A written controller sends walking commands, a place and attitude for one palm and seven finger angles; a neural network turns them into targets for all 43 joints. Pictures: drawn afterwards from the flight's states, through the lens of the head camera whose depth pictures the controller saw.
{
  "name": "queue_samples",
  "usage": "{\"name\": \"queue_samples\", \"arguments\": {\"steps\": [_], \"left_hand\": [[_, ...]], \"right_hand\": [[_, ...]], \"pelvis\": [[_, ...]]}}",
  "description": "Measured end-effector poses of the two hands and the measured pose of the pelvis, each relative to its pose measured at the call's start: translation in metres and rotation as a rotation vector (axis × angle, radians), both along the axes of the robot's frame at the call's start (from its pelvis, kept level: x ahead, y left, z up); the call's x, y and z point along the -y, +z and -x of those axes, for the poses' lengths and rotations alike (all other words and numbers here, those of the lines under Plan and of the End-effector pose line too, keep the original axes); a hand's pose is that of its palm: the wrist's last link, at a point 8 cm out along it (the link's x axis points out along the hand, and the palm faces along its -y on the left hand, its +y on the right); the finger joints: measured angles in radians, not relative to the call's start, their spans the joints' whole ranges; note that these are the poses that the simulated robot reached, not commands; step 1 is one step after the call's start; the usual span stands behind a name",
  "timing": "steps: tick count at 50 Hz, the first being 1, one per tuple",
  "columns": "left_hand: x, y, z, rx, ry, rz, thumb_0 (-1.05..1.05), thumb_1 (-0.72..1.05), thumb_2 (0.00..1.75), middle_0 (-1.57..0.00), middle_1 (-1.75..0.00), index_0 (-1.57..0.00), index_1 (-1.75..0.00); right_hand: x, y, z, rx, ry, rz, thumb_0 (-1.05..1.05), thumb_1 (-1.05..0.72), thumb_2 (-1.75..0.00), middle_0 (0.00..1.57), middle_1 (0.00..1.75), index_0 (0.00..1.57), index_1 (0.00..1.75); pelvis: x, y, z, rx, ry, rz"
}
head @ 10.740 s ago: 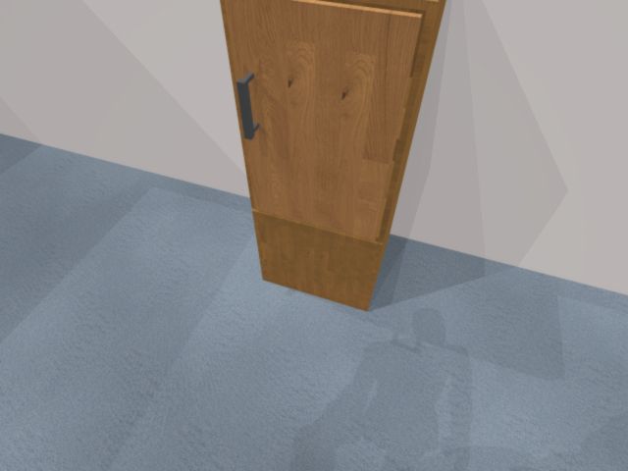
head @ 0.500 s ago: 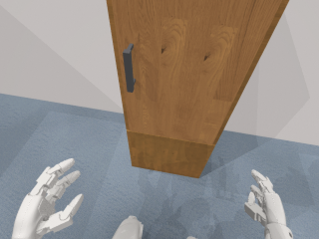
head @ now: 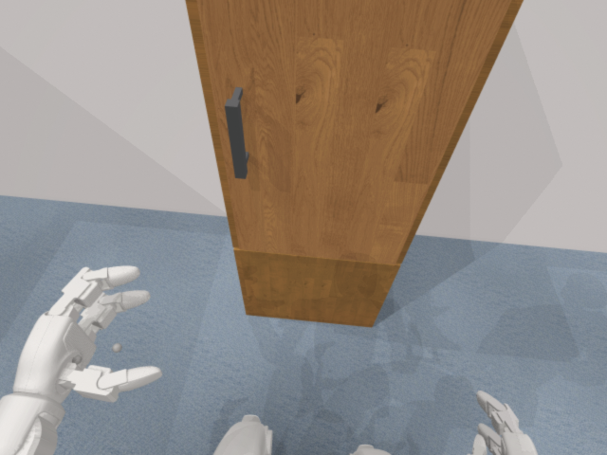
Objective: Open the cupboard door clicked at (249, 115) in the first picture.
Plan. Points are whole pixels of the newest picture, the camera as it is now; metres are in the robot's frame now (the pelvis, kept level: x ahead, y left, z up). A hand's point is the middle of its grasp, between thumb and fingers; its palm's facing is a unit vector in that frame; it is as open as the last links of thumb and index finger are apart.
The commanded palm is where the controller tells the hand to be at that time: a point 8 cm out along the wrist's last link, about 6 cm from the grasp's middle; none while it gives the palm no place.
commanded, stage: raise the hand with hooked fingers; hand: left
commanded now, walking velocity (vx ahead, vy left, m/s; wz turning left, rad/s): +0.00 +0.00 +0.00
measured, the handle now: (239, 135) +0.57 +0.14 +0.09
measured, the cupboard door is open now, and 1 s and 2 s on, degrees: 0 0 0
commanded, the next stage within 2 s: move the hooked fingers beside the handle in 1.10 s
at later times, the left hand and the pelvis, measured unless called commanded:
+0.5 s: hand (74, 295) +0.27 +0.27 +0.10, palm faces -0.02 -1.00 -0.05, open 13.9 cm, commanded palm +0.25 +0.32 +0.10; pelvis +0.00 +0.01 +0.02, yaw +1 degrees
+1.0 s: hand (89, 275) +0.29 +0.26 +0.11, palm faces -0.03 -1.00 -0.03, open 14.0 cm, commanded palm +0.27 +0.31 +0.11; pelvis +0.01 -0.01 +0.02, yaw +0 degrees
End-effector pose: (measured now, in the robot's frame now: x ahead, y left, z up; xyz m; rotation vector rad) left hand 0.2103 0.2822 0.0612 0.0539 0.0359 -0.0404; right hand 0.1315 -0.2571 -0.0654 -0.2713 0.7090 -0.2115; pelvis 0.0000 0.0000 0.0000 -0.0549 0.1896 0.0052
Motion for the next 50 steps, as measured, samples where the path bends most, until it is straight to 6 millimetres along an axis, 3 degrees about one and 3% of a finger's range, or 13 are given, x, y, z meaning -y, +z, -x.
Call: {"name": "queue_samples", "arguments": {"steps": [10, 21, 35, 50], "left_hand": [[-0.022, 0.016, -0.012, 0.029, 0.022, 0.0, -0.01, -0.3, 0.39, -0.29, -1.07, -0.29, -1.07], [-0.042, 0.032, -0.031, 0.022, 0.026, 0.009, -0.01, -0.47, 0.32, -0.3, -1.18, -0.3, -1.18], [-0.052, 0.051, -0.06, 0.026, 0.012, 0.022, -0.02, -0.5, 0.31, -0.3, -1.2, -0.3, -1.19], [-0.036, 0.046, -0.061, 0.03, 0.015, 0.026, -0.02, -0.5, 0.3, -0.3, -1.2, -0.31, -1.2]], "right_hand": [[-0.016, 0.026, -0.024, 0.085, 0.057, 0.009, 0.01, -0.9, -0.89, 0.2, 0.3, 0.2, 0.3], [-0.033, 0.031, -0.036, 0.089, 0.105, -0.02, 0.01, -0.9, -0.89, 0.21, 0.31, 0.2, 0.3], [-0.009, 0.027, -0.017, 0.012, 0.052, 0.0, 0.01, -0.9, -0.89, 0.21, 0.31, 0.2, 0.3], [0.004, 0.024, -0.015, -0.004, 0.034, -0.006, 0.01, -0.9, -0.89, 0.2, 0.3, 0.2, 0.3]], "pelvis": [[-0.007, 0.009, 0.0, 0.034, 0.01, 0.009], [-0.007, 0.017, -0.003, 0.053, 0.016, 0.011], [0.0, 0.024, -0.007, 0.054, 0.008, 0.001], [0.009, 0.024, -0.01, 0.048, 0.0, -0.009]]}}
